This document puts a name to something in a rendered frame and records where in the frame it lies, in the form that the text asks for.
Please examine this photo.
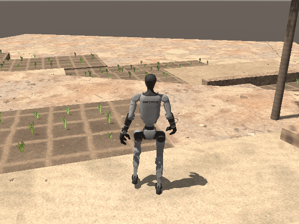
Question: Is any left robot hand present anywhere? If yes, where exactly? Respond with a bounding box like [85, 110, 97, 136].
[120, 133, 130, 145]

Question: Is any robot thigh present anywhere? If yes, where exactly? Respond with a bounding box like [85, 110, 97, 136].
[134, 129, 143, 155]
[155, 131, 165, 166]

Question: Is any left robot upper arm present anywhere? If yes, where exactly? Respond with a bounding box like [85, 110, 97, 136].
[128, 94, 141, 120]

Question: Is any right robot thigh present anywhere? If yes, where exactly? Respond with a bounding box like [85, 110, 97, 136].
[155, 131, 165, 166]

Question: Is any right robot hand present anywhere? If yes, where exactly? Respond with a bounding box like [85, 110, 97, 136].
[166, 126, 177, 135]

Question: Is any left robot thigh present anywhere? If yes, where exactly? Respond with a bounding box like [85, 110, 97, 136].
[134, 129, 143, 155]

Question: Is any right robot forearm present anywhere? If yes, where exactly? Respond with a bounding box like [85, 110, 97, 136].
[168, 113, 176, 128]

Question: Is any right robot upper arm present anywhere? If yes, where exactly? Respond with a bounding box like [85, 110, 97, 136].
[160, 94, 173, 119]

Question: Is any left robot forearm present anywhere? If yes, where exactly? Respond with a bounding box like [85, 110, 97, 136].
[121, 113, 132, 134]

